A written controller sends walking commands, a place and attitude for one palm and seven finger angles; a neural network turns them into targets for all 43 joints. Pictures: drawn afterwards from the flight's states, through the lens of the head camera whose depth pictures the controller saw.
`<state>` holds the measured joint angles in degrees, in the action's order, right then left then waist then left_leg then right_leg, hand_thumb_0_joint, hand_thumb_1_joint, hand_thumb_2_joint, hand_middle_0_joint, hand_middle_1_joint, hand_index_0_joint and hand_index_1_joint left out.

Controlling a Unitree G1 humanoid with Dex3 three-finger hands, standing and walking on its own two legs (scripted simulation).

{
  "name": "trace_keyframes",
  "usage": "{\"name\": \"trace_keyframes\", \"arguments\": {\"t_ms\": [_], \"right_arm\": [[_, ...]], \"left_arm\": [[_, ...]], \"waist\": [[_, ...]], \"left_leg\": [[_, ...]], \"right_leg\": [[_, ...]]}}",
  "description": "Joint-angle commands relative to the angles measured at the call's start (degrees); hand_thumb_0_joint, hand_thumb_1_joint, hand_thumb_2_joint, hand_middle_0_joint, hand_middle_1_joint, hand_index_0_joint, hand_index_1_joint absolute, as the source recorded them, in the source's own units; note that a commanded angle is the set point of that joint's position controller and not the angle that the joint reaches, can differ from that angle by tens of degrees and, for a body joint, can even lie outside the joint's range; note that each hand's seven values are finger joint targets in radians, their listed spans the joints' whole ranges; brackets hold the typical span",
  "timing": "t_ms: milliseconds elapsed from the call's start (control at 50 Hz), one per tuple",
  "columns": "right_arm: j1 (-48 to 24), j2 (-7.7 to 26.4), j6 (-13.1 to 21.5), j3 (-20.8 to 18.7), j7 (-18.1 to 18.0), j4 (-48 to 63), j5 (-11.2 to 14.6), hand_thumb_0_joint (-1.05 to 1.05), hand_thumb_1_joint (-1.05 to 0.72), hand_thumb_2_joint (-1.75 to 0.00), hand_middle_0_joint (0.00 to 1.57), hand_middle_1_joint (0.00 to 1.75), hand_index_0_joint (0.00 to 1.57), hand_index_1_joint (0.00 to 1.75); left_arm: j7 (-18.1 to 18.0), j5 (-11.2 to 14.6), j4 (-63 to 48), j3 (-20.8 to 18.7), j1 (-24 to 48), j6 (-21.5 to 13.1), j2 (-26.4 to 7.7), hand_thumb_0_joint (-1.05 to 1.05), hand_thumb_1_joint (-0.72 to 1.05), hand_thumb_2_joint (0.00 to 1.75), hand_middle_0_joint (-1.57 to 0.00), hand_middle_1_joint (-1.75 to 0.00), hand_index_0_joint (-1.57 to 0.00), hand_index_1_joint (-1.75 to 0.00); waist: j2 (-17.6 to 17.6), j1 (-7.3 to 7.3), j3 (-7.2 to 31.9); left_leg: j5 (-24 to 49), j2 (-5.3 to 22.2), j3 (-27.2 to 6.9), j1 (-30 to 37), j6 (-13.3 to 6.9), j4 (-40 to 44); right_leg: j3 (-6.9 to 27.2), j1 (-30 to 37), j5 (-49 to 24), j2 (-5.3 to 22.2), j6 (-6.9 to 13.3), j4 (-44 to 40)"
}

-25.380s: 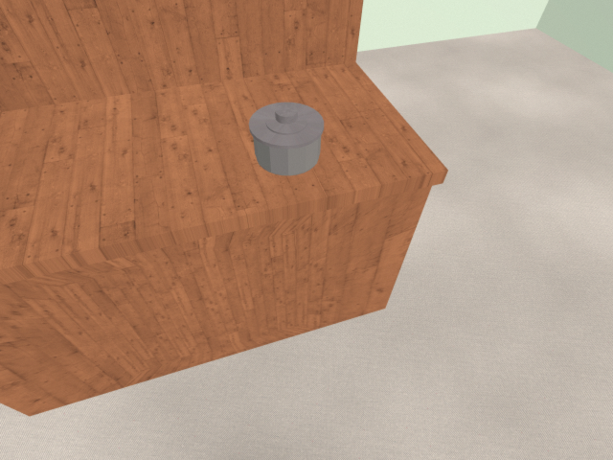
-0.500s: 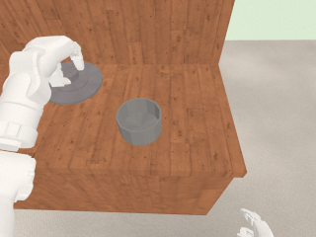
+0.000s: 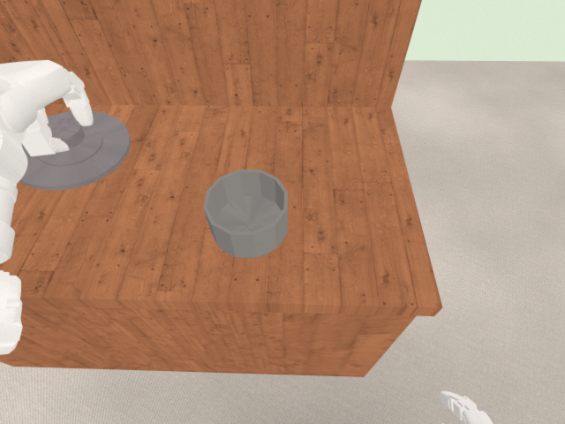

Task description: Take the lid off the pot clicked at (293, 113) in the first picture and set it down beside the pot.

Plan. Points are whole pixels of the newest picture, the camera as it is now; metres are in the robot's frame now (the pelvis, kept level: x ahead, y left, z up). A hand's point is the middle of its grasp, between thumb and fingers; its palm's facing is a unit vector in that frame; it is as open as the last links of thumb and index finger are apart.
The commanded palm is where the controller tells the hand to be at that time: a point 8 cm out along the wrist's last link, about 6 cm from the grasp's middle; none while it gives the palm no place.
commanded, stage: move the lid sideways beside the pot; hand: left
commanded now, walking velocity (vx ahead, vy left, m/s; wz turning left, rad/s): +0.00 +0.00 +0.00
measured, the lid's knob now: (64, 133) +0.46 +0.31 +0.16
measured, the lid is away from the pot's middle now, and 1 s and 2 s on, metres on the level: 0.24 0.22 0.24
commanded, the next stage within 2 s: lower the lid onto the table in 0.22 s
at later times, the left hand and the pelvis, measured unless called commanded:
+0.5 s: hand (51, 128) +0.45 +0.31 +0.18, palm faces -0.31 -0.04 -0.95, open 7.8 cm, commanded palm +0.44 +0.30 +0.25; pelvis +0.01 +0.01 +0.00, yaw +0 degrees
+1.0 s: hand (74, 148) +0.44 +0.30 +0.15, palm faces -0.32 -0.02 -0.95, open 7.8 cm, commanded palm +0.44 +0.30 +0.22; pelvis +0.01 +0.01 +0.00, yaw +0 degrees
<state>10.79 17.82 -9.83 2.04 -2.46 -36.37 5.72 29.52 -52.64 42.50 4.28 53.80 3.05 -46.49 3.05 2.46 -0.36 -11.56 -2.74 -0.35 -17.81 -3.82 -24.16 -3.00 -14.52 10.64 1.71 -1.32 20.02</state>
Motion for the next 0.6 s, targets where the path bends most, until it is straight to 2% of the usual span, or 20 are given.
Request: {"name": "trace_keyframes", "arguments": {"t_ms": [0, 20, 60, 80, 100, 140, 180, 220, 280, 300, 320, 360, 400, 420, 480, 500, 520, 540, 560, 580], "right_arm": [[-2.3, 8.6, 2.2, -3.3, -1.0, 6.8, -0.6, 0.00, -0.90, -0.90, 0.20, 0.30, 0.20, 0.30], [-2.1, 7.7, 2.5, -3.2, -1.0, 6.9, -0.7, 0.00, -0.90, -0.90, 0.20, 0.30, 0.20, 0.30], [-1.5, 8.0, 2.3, -3.2, -1.1, 5.7, -0.7, 0.00, -0.90, -0.90, 0.20, 0.30, 0.20, 0.30], [-1.1, 8.2, 2.1, -3.0, -1.2, 5.3, -0.6, 0.00, -0.90, -0.90, 0.20, 0.30, 0.20, 0.30], [-0.8, 9.1, 1.8, -3.2, -1.1, 5.0, -0.5, 0.00, -0.90, -0.90, 0.20, 0.30, 0.20, 0.30], [-1.7, 8.4, 1.3, -3.0, -1.0, 5.2, -0.3, 0.00, -0.90, -0.90, 0.20, 0.30, 0.20, 0.30], [-2.4, 7.8, 1.4, -3.3, -0.6, 5.6, -0.2, 0.00, -0.90, -0.90, 0.20, 0.30, 0.20, 0.30], [-1.6, 7.6, 1.8, -3.7, -0.3, 6.0, -0.5, 0.00, -0.90, -0.90, 0.20, 0.30, 0.20, 0.30], [-0.7, 7.9, 2.2, -3.5, -0.7, 5.6, -1.0, 0.00, -0.90, -0.90, 0.20, 0.30, 0.20, 0.30], [-0.3, 8.7, 2.2, -3.7, -0.7, 5.4, -1.2, 0.00, -0.90, -0.90, 0.20, 0.30, 0.20, 0.30], [0.1, 8.3, 1.9, -3.3, -0.7, 4.9, -1.1, 0.00, -0.90, -0.90, 0.20, 0.30, 0.20, 0.30], [-0.7, 8.2, 1.4, -3.1, -0.6, 4.9, -0.5, 0.00, -0.90, -0.90, 0.20, 0.30, 0.20, 0.30], [-0.9, 8.8, 1.3, -3.5, -0.1, 4.8, -0.4, 0.00, -0.90, -0.90, 0.20, 0.30, 0.20, 0.30], [-1.1, 8.3, 1.1, -3.4, 0.1, 5.2, -0.5, 0.00, -0.90, -0.90, 0.20, 0.30, 0.20, 0.30], [-1.4, 7.9, 1.4, -3.6, 0.2, 6.6, -1.1, 0.00, -0.90, -0.90, 0.20, 0.30, 0.20, 0.30], [-1.1, 8.5, 1.4, -3.9, 0.3, 6.6, -1.3, 0.00, -0.90, -0.90, 0.20, 0.30, 0.20, 0.30], [-0.9, 7.8, 1.3, -3.5, 0.3, 6.8, -1.4, 0.00, -0.90, -0.90, 0.20, 0.30, 0.20, 0.30], [-0.6, 7.9, 1.2, -3.5, 0.2, 6.4, -1.3, 0.00, -0.90, -0.90, 0.20, 0.30, 0.20, 0.30], [-0.7, 8.0, 1.0, -3.5, 0.1, 6.3, -1.1, 0.00, -0.90, -0.90, 0.20, 0.30, 0.20, 0.30], [-0.4, 8.1, 0.8, -3.3, -0.1, 6.2, -1.0, 0.00, -0.90, -0.90, 0.20, 0.30, 0.20, 0.30]], "left_arm": [[-3.6, 0.8, -18.5, -12.3, 33.1, -2.5, -24.4, 0.00, 0.61, 1.05, -0.91, -1.03, -0.85, -1.00], [-3.6, 0.5, -20.3, -11.2, 34.6, -3.1, -22.9, 0.00, 0.61, 1.05, -0.91, -1.03, -0.85, -1.00], [-3.1, 0.9, -14.5, -12.0, 30.7, -3.0, -22.8, 0.00, 0.61, 1.05, -0.91, -1.03, -0.85, -1.00], [-2.9, 0.8, -8.5, -13.2, 27.1, -2.6, -23.6, 0.00, 0.61, 1.05, -0.91, -1.03, -0.85, -1.00], [-2.8, 1.4, -7.3, -12.4, 26.6, -3.0, -23.6, 0.00, 0.61, 1.05, -0.91, -1.03, -0.85, -1.00], [-2.2, 1.0, -5.9, -8.5, 27.6, -2.6, -19.1, 0.00, 0.61, 1.05, -0.91, -1.03, -0.85, -1.00], [-2.1, 0.8, -11.9, -4.0, 31.7, -2.6, -14.8, 0.00, 0.61, 1.05, -0.91, -1.03, -0.85, -1.00], [-2.9, 0.5, -19.1, -4.8, 34.9, -3.3, -16.2, 0.00, 0.61, 1.05, -0.91, -1.03, -0.85, -1.00], [-3.1, 0.6, -18.5, -10.9, 32.3, -4.0, -21.5, 0.00, 0.61, 1.05, -0.91, -1.03, -0.85, -1.00], [-3.4, 1.7, -16.5, -13.1, 30.4, -4.2, -23.9, 0.00, 0.61, 1.05, -0.91, -1.03, -0.85, -1.00], [-3.1, 1.7, -12.5, -13.3, 29.4, -4.0, -23.5, 0.00, 0.61, 1.05, -0.91, -1.03, -0.85, -1.00], [-2.2, 2.4, -6.9, -9.8, 27.3, -3.0, -19.2, 0.00, 0.61, 1.05, -0.91, -1.03, -0.85, -1.00], [-2.3, 1.9, -7.4, -6.4, 29.2, -2.5, -16.4, 0.00, 0.61, 1.05, -0.91, -1.03, -0.85, -1.00], [-2.5, 0.9, -9.6, -5.0, 30.6, -2.4, -15.4, 0.00, 0.61, 1.05, -0.91, -1.03, -0.85, -1.00], [-3.6, -0.8, -15.8, -9.1, 30.3, -3.5, -19.5, 0.00, 0.61, 1.05, -0.91, -1.03, -0.85, -1.00], [-4.1, 0.0, -16.9, -11.7, 28.8, -4.2, -22.1, 0.00, 0.61, 1.05, -0.91, -1.03, -0.85, -1.00], [-3.8, 0.4, -15.1, -10.6, 27.3, -4.4, -20.2, 0.00, 0.61, 1.05, -0.91, -1.03, -0.85, -1.00], [-3.7, 0.7, -13.0, -12.5, 26.4, -4.4, -21.6, 0.00, 0.61, 1.05, -0.91, -1.03, -0.85, -1.00], [-3.5, 1.5, -10.5, -11.7, 25.1, -4.1, -20.4, 0.00, 0.61, 1.05, -0.91, -1.03, -0.85, -1.00], [-3.5, 1.7, -9.1, -12.5, 25.1, -3.9, -21.5, 0.00, 0.61, 1.05, -0.91, -1.03, -0.85, -1.00]], "waist": [[5.8, 0.31, 29.5], [7.2, 0.56, 31.6], [5.2, 0.41, 28.2], [2.6, 0.05, 25.3], [2.9, 0.42, 23.6], [1.6, 0.46, 21.1], [4.7, 1.02, 23.1], [8.2, 1.40, 27.8], [7.3, 0.63, 30.7], [6.0, 0.82, 29.8], [4.0, 0.65, 28.8], [1.1, 0.73, 23.3], [1.6, 1.02, 21.4], [3.2, 1.04, 23.7], [5.7, 0.17, 29.6], [5.7, 0.17, 30.6], [5.4, 0.30, 30.8], [3.5, 0.04, 29.1], [2.3, 0.26, 27.6], [0.6, 0.16, 26.2]], "left_leg": [[24.8, 1.8, -4.3, 18.2, -0.9, -0.4], [28.2, 1.9, -4.6, 20.3, -0.9, -0.3], [27.4, 2.2, -4.6, 18.6, -0.8, -0.4], [24.3, 1.9, -4.0, 15.5, -1.0, -0.4], [22.9, 1.8, -3.8, 14.3, -0.7, 0.0], [20.3, 1.9, -3.3, 12.5, -0.7, 0.2], [22.2, 2.2, -3.7, 15.6, -0.6, 0.0], [28.4, 2.6, -4.9, 21.1, -0.2, -0.6], [31.2, 2.4, -5.4, 22.2, -0.4, -1.3], [30.1, 2.1, -5.2, 20.5, -0.4, -1.5], [28.7, 2.1, -4.8, 18.4, -0.5, -0.6], [24.2, 2.1, -4.4, 14.5, -0.4, 0.2], [22.2, 2.1, -4.2, 13.9, 0.0, 0.3], [23.5, 2.3, -4.3, 15.6, 0.2, 0.6], [29.9, 2.2, -5.1, 19.2, 0.1, -1.2], [32.5, 2.3, -5.3, 19.9, 0.3, -1.8], [32.6, 2.2, -5.3, 19.3, 0.0, -1.4], [30.2, 2.3, -5.1, 17.7, -0.3, -1.4], [28.4, 2.3, -4.4, 16.4, -0.5, -1.1], [26.1, 2.2, -4.2, 14.8, -0.6, -0.5]], "right_leg": [[0.0, 5.6, -15.4, -1.6, 4.3, -0.3], [-0.1, 5.2, -15.7, -2.1, 4.0, 0.0], [-0.7, 4.3, -15.3, -2.0, 3.9, -0.7], [-0.8, 4.3, -15.0, -2.0, 3.9, -0.9], [-0.8, 4.0, -15.1, -1.6, 4.2, -1.0], [-1.2, 2.7, -14.1, -1.7, 3.9, -0.8], [-1.0, 1.0, -12.9, -1.8, 3.9, -1.0], [-0.8, 0.0, -12.4, -2.5, 3.9, -0.9], [-0.9, 1.5, -14.3, -2.5, 4.0, -0.8], [-0.6, 2.6, -15.2, -2.2, 4.2, -0.9], [-0.9, 3.5, -15.0, -2.5, 3.9, -0.7], [-1.5, 2.5, -14.2, -2.1, 3.8, -0.8], [-1.6, 0.7, -12.5, -1.8, 4.1, -0.9], [-1.4, 0.7, -11.8, -2.3, 3.9, -0.6], [-0.6, 1.9, -14.5, -2.4, 4.3, 0.1], [-0.4, 2.8, -15.7, -2.2, 4.3, 0.3], [-0.4, 3.1, -15.6, -2.5, 4.0, 0.2], [-0.7, 3.3, -15.5, -2.3, 4.0, 0.0], [-0.7, 3.5, -15.8, -2.1, 3.8, 0.0], [-0.8, 3.8, -15.6, -2.1, 3.8, -0.1]]}}
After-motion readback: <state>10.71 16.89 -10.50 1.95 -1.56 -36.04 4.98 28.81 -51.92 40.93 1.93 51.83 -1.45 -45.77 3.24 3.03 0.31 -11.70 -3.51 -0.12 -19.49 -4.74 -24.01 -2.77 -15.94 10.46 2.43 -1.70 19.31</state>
